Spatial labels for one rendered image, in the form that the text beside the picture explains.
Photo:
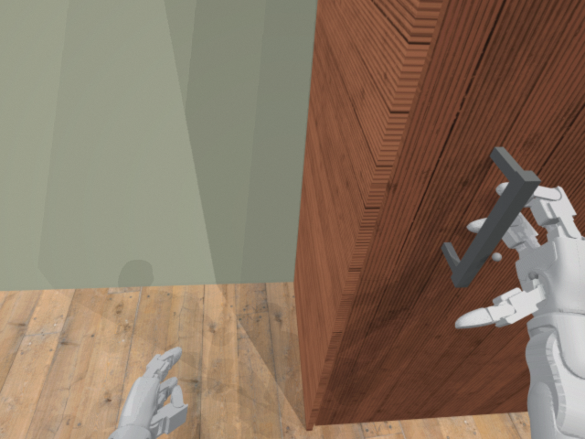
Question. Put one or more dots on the left robot hand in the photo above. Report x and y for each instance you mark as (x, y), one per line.
(145, 401)

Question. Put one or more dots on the right robot hand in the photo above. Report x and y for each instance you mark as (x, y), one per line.
(559, 263)

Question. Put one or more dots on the right robot forearm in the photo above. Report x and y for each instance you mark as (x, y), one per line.
(555, 355)

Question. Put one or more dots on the wardrobe door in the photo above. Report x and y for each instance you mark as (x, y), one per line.
(498, 73)

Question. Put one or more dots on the handle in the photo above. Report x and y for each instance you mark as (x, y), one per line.
(522, 184)

